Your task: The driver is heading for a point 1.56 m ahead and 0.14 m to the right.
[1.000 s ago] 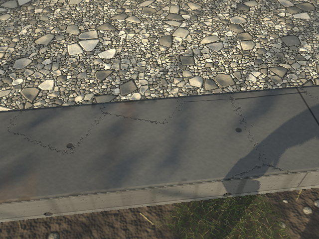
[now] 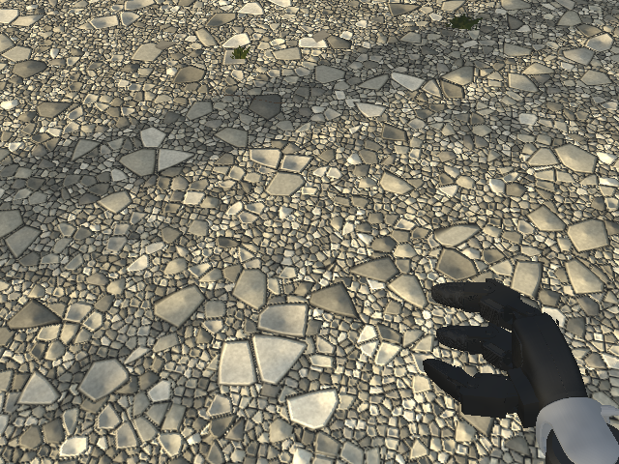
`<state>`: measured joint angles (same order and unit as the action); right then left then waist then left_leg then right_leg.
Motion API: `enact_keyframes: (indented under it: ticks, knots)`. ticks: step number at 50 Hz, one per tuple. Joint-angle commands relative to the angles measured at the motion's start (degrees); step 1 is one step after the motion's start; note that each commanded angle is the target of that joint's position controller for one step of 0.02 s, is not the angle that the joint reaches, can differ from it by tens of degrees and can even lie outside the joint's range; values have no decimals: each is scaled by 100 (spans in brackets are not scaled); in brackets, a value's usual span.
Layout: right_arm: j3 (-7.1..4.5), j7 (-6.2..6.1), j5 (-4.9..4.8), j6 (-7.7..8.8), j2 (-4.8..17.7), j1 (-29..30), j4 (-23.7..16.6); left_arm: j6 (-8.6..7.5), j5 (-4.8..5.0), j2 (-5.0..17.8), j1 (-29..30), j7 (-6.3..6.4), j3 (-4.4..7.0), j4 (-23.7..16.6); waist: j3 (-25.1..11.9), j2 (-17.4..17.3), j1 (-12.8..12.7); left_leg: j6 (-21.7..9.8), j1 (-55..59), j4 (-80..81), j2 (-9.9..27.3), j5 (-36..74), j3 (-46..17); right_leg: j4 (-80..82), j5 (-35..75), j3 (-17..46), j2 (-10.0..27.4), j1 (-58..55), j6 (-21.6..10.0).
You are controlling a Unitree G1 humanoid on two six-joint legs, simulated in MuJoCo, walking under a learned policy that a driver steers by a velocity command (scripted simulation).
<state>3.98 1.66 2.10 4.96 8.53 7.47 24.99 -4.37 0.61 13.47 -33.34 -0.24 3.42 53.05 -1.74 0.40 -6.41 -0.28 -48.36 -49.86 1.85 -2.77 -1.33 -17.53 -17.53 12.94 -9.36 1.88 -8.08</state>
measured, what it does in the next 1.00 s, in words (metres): walks ahead: left foot, then right foot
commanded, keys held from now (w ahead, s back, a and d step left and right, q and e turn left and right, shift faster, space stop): w+e+shift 0.22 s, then w+shift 0.22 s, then w+q+shift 0.56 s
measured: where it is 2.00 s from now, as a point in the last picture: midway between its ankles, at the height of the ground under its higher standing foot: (421, 108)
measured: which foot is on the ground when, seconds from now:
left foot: up 0.00-0.10, down 0.12-0.50, up 0.52-0.94, down 0.96-1.00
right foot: down 0.00-0.12, up 0.14-0.50, down 0.52-0.96, up 0.98-1.00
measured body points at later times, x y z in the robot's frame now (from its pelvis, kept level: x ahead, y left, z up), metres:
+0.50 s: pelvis +0.47 -0.07 -0.03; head +0.50 -0.08 +0.42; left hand +0.82 +0.01 -0.06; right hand +0.26 -0.29 -0.15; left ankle +0.25 +0.13 -0.73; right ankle +0.60 -0.21 -0.73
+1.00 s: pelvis +0.95 -0.19 -0.05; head +0.96 -0.18 +0.40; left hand +1.00 +0.08 -0.18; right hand +1.07 -0.47 -0.14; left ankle +1.06 -0.18 -0.74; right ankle +0.66 -0.25 -0.62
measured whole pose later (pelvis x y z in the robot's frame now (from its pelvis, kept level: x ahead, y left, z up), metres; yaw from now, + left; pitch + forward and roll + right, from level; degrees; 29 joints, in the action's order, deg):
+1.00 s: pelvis +0.95 -0.19 -0.05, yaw -1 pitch +0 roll -2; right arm -3.1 2.5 0.4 1.1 17.5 -10.5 42.0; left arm -3.3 -2.0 15.3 -21.2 1.1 2.2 48.1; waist 2.1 -0.9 2.1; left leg -12.5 -31.1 -43.0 -6.0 -13.7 7.5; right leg -63.9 -22.1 -9.9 0.0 -1.7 0.8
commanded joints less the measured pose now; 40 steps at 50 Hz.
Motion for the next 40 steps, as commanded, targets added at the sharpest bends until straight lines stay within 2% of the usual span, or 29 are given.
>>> enact_keyframes:
  ticks: [1, 3, 4, 5, 6, 7, 8, 9, 10, 12, 14, 17, 18, 19, 21, 23, 24, 25, 26, 27, 28, 29, 30, 31, 33, 35, 37, 39, 40]
  knots:
    - [-258, 38, -71, -46, 587, -194, 118, -126, 45, 1076, 687, 30, 305, -686, 9, -158, 402, 12, 2935, 1526, -548, 545, 438, 724, 3544, 818, 795, 1234, -379]
    - [-403, -109, -75, 23, 882, -451, 197, -110, -1, 1121, 457, 46, 343, -630, -389, 299, 510, -51, 3422, 2116, -696, -23, 335, -582, 5286, 979, 914, 346, -84]
    - [-525, -205, -104, 82, 1107, -1006, 298, -116, -43, 1260, 598, 17, 379, -688, -776, 415, 862, -108, 4150, 2390, -580, -285, 183, -1630, 5405, 1000, 928, 305, 40]
    - [-667, -324, -75, 141, 1387, -1938, 506, -150, -61, 1243, 898, -33, 389, -841, -1250, 373, 1303, -265, 5417, 2401, -127, -608, -151, -2804, 4649, 972, 793, 976, 78]
    - [-837, -460, 81, 152, 1811, -3007, 659, -193, -81, 693, 950, -30, 263, -1083, -1938, -363, 1517, -546, 6829, 2116, 1224, -1974, -1196, -4238, 1776, 496, 704, 1945, 28]
    - [-866, -416, 242, 174, 2014, -2730, 682, -126, 229, 312, 368, 26, 78, -1352, -2660, -1999, 1076, -1384, 8230, 2597, 2748, -2455, -4199, -5889, -1210, -270, 189, 3855, 277]
    - [-902, -334, 203, 130, 1545, -2412, 613, 17, 54, 791, 708, 114, 114, -1245, -2074, -1058, 1145, -1521, 7396, 2950, 2494, -3311, -4356, -6332, -496, -629, 812, 4519, 200]
    - [-768, -288, 144, 147, 1038, -2269, 680, 76, -102, 890, 1388, 58, 157, -1281, -1229, -351, 1217, -1383, 6538, 3130, 2151, -2980, -3488, -6288, -25, -708, 948, 4565, 200]
    - [-715, -251, 145, 190, 879, -2283, 866, 124, -167, 860, 1778, -23, 163, -1383, -549, 175, 1144, -1255, 5754, 3321, 1940, -2024, -2739, -6155, 80, -745, 1064, 4527, 219]
    - [-713, -276, 108, 268, 931, -2618, 1306, 275, -281, 603, 2114, -180, 95, -1627, 85, 17, 921, -956, 5041, 3528, 1567, -842, -1729, -5997, -90, -750, 1261, 4637, 268]
    - [-688, -201, -18, 321, 863, -2978, 1671, 339, -298, 287, 2360, -246, -40, -1947, 211, -401, 728, -788, 4903, 3667, 1436, -3, -1175, -5742, -240, -711, 1355, 4886, 260]
    - [-690, -166, -39, 356, 1049, -2710, 1803, 336, -356, 396, 2916, -364, -138, -2320, 627, -493, 476, -681, 4243, 4256, 1161, 675, -160, -4710, 486, -755, 1329, 4745, 350]
    - [-691, -152, -47, 345, 1107, -2589, 1835, 323, -349, 412, 2977, -413, -173, -2305, 599, -325, 444, -570, 3901, 4418, 824, 802, 380, -4152, 1032, -983, 1217, 4184, 349]
    - [-697, -129, -53, 349, 1246, -2609, 1874, 289, -306, 370, 3118, -470, -240, -2412, 802, -373, 397, -535, 3470, 4647, 857, 1174, 659, -3271, 1471, -1268, 1223, 3544, 292]
    - [-731, -91, -131, 332, 1482, -3031, 2109, 249, -277, 389, 3536, -505, -265, -2426, 972, -178, 588, -598, 3453, 5025, 938, 2351, 870, -2600, 1878, -1824, 906, 2591, 120]
    - [-793, -149, -126, 263, 1895, -3354, 2252, 217, -322, 635, 3284, -419, -198, -2309, 551, -487, 387, -618, 4262, 4134, 1112, 5079, 980, -2343, 1319, -2105, 468, 1872, -54]
    - [-817, -196, -129, 190, 2092, -3443, 2347, 195, -379, 827, 2597, -343, -113, -2135, 75, -653, -27, -610, 4360, 2996, 1157, 5938, 938, -2253, 925, -2082, 304, 967, -157]
    - [-830, -241, -163, 116, 2254, -3348, 2369, 181, -419, 1006, 1400, -234, 4, -1791, -528, -708, -702, -552, 3995, 1446, 1078, 5918, 891, -1874, 949, -1828, 336, -484, -257]
    - [-784, -241, -154, 95, 2052, -3355, 2274, 176, -531, 1476, 573, -109, 174, -1546, -1061, -608, -1000, -515, 2828, -532, 747, 3691, 731, -1884, 301, -978, 1100, -1993, -298]
    - [-571, -147, -218, 69, 950, -3985, 1968, 126, -635, 2048, 770, -15, 275, -1635, -1871, 1025, -114, -429, 1232, -3155, -129, -2817, 406, -1536, -131, 1749, 3215, -3070, -521]
    - [-719, -195, -317, 77, 1612, -3522, 1773, 148, -455, 1901, 541, 36, 299, -1755, -2627, 433, -480, -560, 823, -3922, -292, -2341, -534, -689, -47, 3142, 3515, -2953, -565]
    - [-738, -215, -308, 64, 1591, -2964, 1633, 97, -392, 1610, 890, 44, 233, -1511, -1418, 163, -173, -548, 491, -3676, 13, -1598, -452, -509, 327, 2121, 3139, -1992, -429]
    - [-653, -173, -238, 48, 1350, -2913, 1668, 21, -342, 1284, 1196, 23, 156, -1396, -469, 79, 130, -512, 514, -3196, 236, -1343, -302, -289, 792, 1364, 2899, -925, -361]
    - [-642, -124, -188, -35, 1241, -2979, 1798, -42, -359, 1044, 1452, 10, 104, -1362, -141, -3, 392, -469, 781, -2889, 398, -1253, -328, -82, 981, 774, 2650, -258, -221]
    - [-631, -16, -112, -280, 1019, -3395, 1988, -129, -259, 725, 1503, -2, 11, -1245, 74, 354, 778, -367, 1338, -2646, 533, -1254, -297, 443, 960, -23, 2498, 641, -145]
    - [-638, 52, -76, -419, 868, -2889, 1865, -257, -122, 612, 1435, -41, 2, -1052, 554, 343, 836, -340, 846, -2349, 677, -1122, -234, 855, 1342, -698, 2373, 772, -28]
    - [-626, 104, -84, -431, 809, -2133, 1595, -332, -129, 524, 1489, -49, -19, -965, 909, 329, 817, -361, 544, -1800, 627, -460, 18, 1139, 2199, -1605, 2005, 876, 201]
    - [-568, 172, -137, -382, 717, -1788, 1454, -372, -152, 487, 1591, -41, -38, -902, 938, 427, 894, -463, 808, -929, 497, 354, 344, 1174, 3114, -2370, 1689, 898, 383]
    - [-556, 223, -150, -360, 751, -1615, 1407, -383, -133, 555, 1580, -13, -28, -881, 915, 297, 880, -552, 1049, -405, 405, 674, 569, 1259, 3438, -2609, 1641, 828, 476]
